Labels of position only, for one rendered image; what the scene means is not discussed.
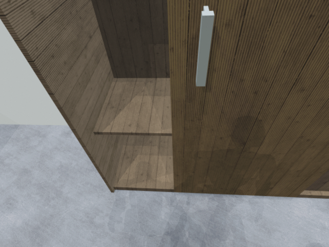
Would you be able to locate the wardrobe door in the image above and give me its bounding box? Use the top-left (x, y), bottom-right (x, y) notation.
top-left (167, 0), bottom-right (329, 197)
top-left (305, 170), bottom-right (329, 191)

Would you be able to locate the handle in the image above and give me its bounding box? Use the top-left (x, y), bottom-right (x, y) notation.
top-left (196, 6), bottom-right (214, 86)

